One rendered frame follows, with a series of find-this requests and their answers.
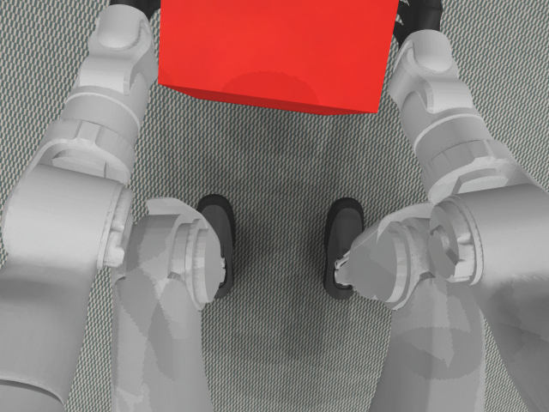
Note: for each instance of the robot left upper arm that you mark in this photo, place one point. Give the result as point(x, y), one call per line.
point(64, 227)

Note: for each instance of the left robot forearm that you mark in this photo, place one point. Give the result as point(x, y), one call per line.
point(102, 117)

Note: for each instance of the carton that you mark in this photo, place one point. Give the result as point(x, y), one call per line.
point(325, 57)

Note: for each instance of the left robot foot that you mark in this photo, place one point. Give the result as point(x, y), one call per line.
point(217, 210)

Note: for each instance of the robot right hand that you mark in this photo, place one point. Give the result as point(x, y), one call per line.
point(421, 15)

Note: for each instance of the right robot thigh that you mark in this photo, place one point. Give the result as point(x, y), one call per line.
point(436, 358)

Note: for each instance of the right robot forearm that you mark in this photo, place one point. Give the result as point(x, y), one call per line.
point(455, 150)

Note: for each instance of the robot left hand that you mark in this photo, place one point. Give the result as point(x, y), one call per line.
point(148, 7)

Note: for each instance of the robot right upper arm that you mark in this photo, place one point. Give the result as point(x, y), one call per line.
point(496, 243)

